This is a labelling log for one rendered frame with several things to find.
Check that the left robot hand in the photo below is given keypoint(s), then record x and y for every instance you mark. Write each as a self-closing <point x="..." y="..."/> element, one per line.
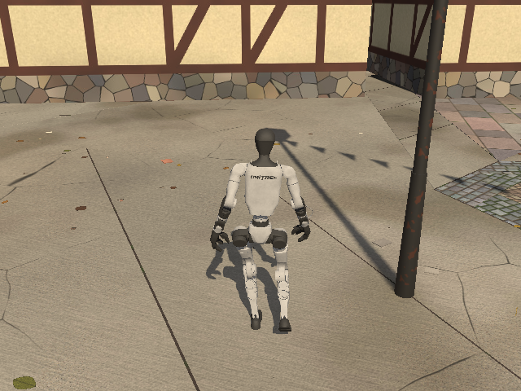
<point x="215" y="238"/>

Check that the left robot forearm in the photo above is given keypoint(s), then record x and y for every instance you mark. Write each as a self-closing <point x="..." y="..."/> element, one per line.
<point x="221" y="217"/>

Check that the right robot forearm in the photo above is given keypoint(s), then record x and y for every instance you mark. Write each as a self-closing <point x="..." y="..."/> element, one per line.
<point x="302" y="215"/>

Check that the left robot upper arm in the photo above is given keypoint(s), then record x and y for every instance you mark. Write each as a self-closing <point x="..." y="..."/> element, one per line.
<point x="237" y="171"/>

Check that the right robot upper arm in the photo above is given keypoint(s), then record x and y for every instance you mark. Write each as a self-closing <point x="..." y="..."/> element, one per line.
<point x="293" y="186"/>

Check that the robot right thigh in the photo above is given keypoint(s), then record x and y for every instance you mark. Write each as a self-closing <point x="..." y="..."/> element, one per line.
<point x="279" y="240"/>

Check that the humanoid robot torso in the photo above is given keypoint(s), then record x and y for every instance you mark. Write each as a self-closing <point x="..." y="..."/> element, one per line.
<point x="262" y="191"/>

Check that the right robot hand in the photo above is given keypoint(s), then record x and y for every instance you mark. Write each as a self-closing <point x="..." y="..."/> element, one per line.
<point x="298" y="229"/>

